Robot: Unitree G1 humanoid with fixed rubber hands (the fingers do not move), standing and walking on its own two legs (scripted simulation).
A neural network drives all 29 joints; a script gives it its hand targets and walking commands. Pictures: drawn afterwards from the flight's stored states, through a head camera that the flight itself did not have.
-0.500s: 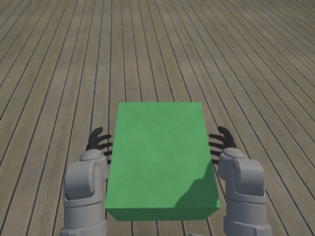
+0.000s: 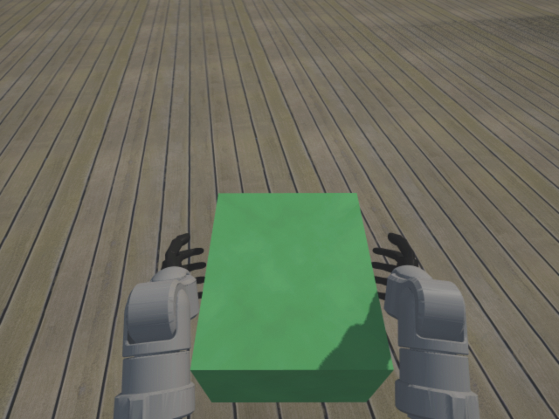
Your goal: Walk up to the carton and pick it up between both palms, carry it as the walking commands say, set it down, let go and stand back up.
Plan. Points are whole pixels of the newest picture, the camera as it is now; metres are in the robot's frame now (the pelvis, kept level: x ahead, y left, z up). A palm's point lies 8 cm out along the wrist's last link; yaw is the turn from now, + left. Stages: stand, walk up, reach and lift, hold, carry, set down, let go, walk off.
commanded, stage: carry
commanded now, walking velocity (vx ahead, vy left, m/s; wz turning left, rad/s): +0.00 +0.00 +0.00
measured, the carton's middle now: (288, 291) +0.32 -0.01 +0.00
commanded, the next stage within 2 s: none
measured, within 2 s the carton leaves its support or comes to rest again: neither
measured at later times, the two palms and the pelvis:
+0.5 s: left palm (153, 323) +0.23 +0.17 +0.07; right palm (393, 310) +0.24 -0.14 +0.07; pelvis -0.04 +0.01 -0.01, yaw +2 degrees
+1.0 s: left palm (172, 318) +0.24 +0.15 +0.07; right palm (410, 309) +0.25 -0.16 +0.07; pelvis -0.04 -0.02 +0.00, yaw +2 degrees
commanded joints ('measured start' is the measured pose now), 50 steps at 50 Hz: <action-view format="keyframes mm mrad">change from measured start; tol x16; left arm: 1 -591 -1030 -714 -58 -476 -3 -412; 50 -498 -947 -640 -16 -364 -156 -419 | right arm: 1 -588 1002 701 -37 455 -15 461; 50 -513 954 661 -6 344 -173 438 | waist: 1 13 -4 -241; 13 38 180 -266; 18 37 -282 -229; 27 18 180 -217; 50 22 -29 -280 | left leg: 1 162 54 -74 -70 -240 -9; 14 -89 95 -70 -264 -514 -24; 16 -119 33 4 -97 -473 -44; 19 91 -61 -31 652 -308 -18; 24 253 -51 -38 -81 -261 23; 26 209 209 -373 -195 -269 96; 32 139 99 -129 -23 97 57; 39 152 67 -115 -57 -148 40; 50 166 56 -107 -19 -112 23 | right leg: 1 -18 -100 117 -193 -328 -23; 13 231 73 -84 131 -219 -38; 16 245 33 -15 -15 -284 -60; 19 -197 -328 340 -454 -569 -174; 27 -72 -27 58 113 -169 -1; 33 203 -85 95 -37 205 -34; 50 115 -110 131 -151 -6 -36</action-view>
